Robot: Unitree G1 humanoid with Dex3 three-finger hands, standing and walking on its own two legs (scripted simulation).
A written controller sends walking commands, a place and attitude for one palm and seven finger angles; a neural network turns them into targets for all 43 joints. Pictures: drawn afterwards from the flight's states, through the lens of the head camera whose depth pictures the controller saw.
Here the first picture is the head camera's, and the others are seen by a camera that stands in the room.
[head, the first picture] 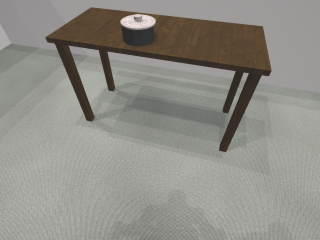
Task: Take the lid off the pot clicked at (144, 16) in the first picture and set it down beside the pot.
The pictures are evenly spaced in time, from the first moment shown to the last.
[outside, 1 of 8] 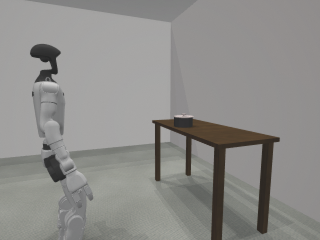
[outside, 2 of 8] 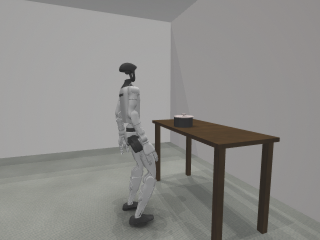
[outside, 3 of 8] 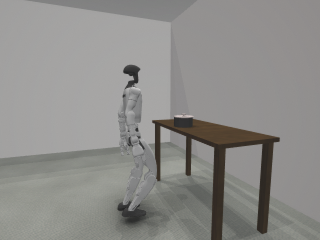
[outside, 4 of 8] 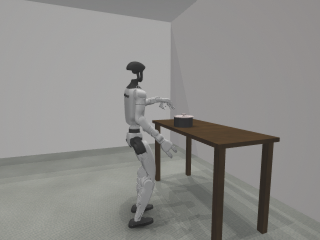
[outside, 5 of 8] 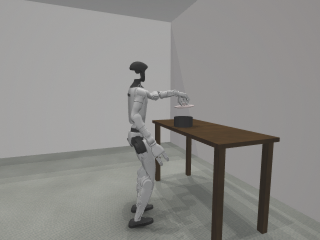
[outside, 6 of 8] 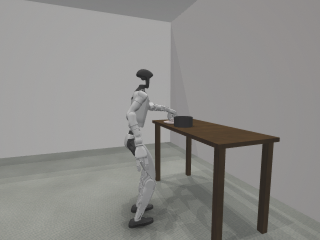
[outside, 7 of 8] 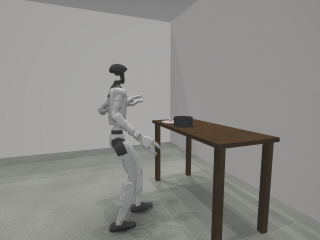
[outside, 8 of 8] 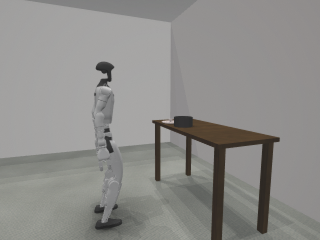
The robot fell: no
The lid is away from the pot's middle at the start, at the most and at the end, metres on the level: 0.00 0.25 0.24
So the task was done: yes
